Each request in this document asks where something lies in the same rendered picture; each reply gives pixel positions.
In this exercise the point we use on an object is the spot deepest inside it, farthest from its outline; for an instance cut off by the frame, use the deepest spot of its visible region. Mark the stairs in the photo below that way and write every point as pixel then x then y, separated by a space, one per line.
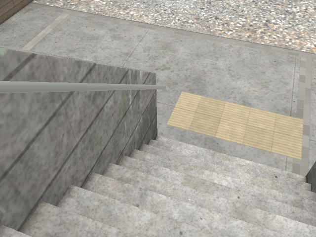
pixel 170 188

